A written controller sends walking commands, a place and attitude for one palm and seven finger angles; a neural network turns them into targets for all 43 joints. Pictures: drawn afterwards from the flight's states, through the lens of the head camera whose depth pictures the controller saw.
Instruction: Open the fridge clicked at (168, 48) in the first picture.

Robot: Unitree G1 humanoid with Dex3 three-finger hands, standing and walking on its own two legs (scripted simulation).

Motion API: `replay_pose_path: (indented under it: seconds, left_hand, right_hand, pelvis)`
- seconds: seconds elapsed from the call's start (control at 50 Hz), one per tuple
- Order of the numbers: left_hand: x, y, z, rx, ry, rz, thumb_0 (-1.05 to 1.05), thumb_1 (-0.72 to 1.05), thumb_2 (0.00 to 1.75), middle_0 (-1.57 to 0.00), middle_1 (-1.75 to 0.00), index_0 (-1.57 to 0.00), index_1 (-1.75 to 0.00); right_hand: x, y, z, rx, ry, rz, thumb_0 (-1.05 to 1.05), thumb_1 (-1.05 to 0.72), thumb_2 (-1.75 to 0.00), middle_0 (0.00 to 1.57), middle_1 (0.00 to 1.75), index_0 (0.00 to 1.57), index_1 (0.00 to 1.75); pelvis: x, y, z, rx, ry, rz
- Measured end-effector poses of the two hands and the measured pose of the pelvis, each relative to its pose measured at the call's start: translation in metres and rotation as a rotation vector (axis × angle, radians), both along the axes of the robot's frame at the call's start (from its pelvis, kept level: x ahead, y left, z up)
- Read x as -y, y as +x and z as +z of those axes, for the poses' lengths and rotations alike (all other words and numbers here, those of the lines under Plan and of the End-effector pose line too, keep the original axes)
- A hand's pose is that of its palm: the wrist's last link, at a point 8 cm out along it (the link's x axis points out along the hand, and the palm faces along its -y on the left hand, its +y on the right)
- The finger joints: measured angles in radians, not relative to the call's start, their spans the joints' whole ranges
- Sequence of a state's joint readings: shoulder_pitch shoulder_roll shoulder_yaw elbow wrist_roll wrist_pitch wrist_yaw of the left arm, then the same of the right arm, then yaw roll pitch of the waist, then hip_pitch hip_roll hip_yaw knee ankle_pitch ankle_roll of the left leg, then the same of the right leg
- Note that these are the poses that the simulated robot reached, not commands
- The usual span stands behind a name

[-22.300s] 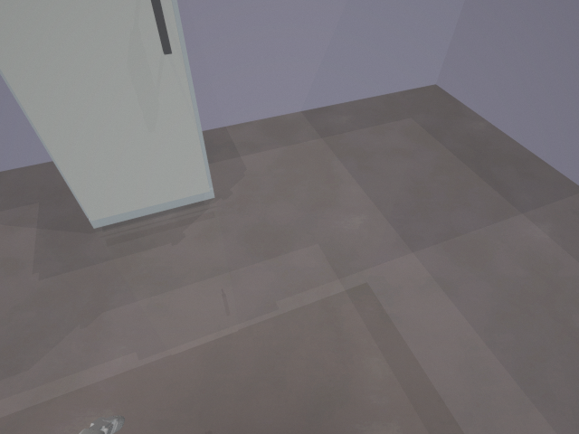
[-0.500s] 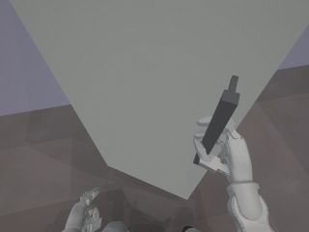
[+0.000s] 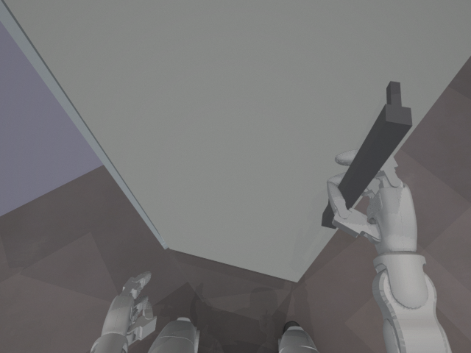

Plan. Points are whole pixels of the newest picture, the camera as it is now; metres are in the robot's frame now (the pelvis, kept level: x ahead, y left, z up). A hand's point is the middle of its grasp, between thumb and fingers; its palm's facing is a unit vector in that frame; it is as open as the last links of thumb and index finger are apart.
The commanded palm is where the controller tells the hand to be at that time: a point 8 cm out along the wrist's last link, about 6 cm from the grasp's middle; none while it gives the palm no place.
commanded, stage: walk backward, drawing the door open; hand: right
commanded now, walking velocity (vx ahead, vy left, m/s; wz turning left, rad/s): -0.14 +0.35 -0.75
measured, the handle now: (354, 170) +0.35 -0.14 +0.13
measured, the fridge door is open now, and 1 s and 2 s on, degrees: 50 73 71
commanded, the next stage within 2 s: stop walking and hold the door back in 0.58 s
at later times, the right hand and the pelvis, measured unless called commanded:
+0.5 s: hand (294, 295) +0.19 -0.05 +0.11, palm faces +0.36 +0.92 -0.16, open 6.7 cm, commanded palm +0.14 -0.09 +0.11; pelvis -0.05 +0.18 +0.01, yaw -21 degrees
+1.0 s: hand (257, 324) +0.15 -0.01 +0.12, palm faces +0.68 +0.71 -0.15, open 6.2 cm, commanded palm +0.12 -0.04 +0.11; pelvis -0.04 +0.31 -0.01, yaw -37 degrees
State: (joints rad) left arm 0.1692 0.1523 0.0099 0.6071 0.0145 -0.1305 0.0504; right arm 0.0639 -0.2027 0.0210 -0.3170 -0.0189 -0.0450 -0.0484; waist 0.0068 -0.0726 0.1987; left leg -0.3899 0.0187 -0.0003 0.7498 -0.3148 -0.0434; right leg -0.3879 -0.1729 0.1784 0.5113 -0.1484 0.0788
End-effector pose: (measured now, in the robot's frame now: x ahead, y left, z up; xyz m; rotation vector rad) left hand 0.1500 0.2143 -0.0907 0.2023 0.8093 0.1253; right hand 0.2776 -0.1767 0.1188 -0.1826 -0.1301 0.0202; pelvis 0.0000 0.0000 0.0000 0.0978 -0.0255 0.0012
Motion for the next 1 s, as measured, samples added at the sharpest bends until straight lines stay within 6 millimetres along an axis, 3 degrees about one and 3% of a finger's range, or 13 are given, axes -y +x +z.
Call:
replay_pose_path:
  seconds: [0.08, 0.18, 0.32, 0.44, 0.54, 0.64, 0.76, 0.9, 1.0]
  left_hand:
    - [-0.034, 0.011, -0.022, 0.006, -0.014, -0.056, 0.02, 0.90, 0.89, -0.20, -0.31, -0.21, -0.30]
    - [-0.063, 0.024, -0.014, 0.023, 0.018, -0.074, 0.02, 0.91, 0.89, -0.20, -0.30, -0.20, -0.30]
    - [-0.073, 0.039, -0.006, 0.096, 0.069, -0.204, 0.02, 0.91, 0.89, -0.20, -0.30, -0.20, -0.30]
    - [-0.083, 0.025, 0.009, 0.006, 0.036, -0.363, 0.01, 0.91, 0.89, -0.20, -0.30, -0.20, -0.30]
    - [-0.108, 0.029, 0.010, -0.028, 0.000, -0.432, 0.01, 0.90, 0.89, -0.20, -0.31, -0.21, -0.30]
    - [-0.139, 0.060, -0.008, 0.001, -0.038, -0.492, 0.02, 0.90, 0.89, -0.20, -0.31, -0.21, -0.30]
    - [-0.172, 0.094, -0.006, 0.015, 0.039, -0.523, 0.02, 0.91, 0.89, -0.20, -0.30, -0.20, -0.30]
    - [-0.166, 0.116, 0.005, 0.088, 0.091, -0.634, 0.02, 0.91, 0.89, -0.20, -0.30, -0.20, -0.30]
    - [-0.150, 0.102, 0.013, 0.119, 0.000, -0.690, 0.02, 0.91, 0.89, -0.19, -0.30, -0.20, -0.30]
  right_hand:
    - [-0.015, -0.029, -0.002, 0.049, -0.030, -0.133, -0.03, -0.59, -0.77, 0.42, 1.35, 0.23, 1.38]
    - [-0.029, -0.059, 0.001, 0.015, -0.035, -0.198, -0.02, -0.59, -0.76, 0.43, 1.37, 0.25, 1.38]
    - [-0.047, -0.088, -0.007, 0.109, 0.002, -0.217, -0.03, -0.59, -0.76, 0.43, 1.38, 0.24, 1.33]
    - [-0.067, -0.116, -0.002, 0.035, 0.013, -0.319, -0.01, -0.61, -0.77, 0.42, 1.37, 0.25, 1.35]
    - [-0.089, -0.140, 0.002, -0.018, 0.024, -0.433, 0.00, -0.62, -0.77, 0.40, 1.35, 0.27, 1.36]
    - [-0.115, -0.162, 0.001, 0.017, -0.034, -0.599, -0.01, -0.61, -0.78, 0.41, 1.36, 0.26, 1.38]
    - [-0.137, -0.182, 0.003, -0.008, -0.038, -0.688, -0.01, -0.60, -0.80, 0.43, 1.37, 0.28, 1.38]
    - [-0.137, -0.180, 0.000, 0.064, -0.011, -0.717, -0.02, -0.58, -0.81, 0.44, 1.39, 0.36, 1.39]
    - [-0.139, -0.177, 0.001, 0.046, 0.018, -0.765, 0.00, -0.62, -0.82, 0.45, 1.40, 0.35, 1.39]
  pelvis:
    - [-0.044, -0.008, -0.019, -0.012, -0.057, -0.067]
    - [-0.067, -0.018, -0.010, 0.008, -0.087, -0.150]
    - [-0.103, -0.038, -0.024, -0.006, -0.081, -0.252]
    - [-0.154, -0.050, 0.003, 0.013, -0.015, -0.337]
    - [-0.196, -0.042, 0.010, -0.007, 0.020, -0.398]
    - [-0.248, -0.022, -0.009, -0.065, -0.047, -0.459]
    - [-0.270, -0.015, -0.004, -0.054, -0.076, -0.568]
    - [-0.286, -0.023, -0.012, -0.057, -0.087, -0.631]
    - [-0.307, -0.041, -0.008, -0.013, -0.083, -0.653]
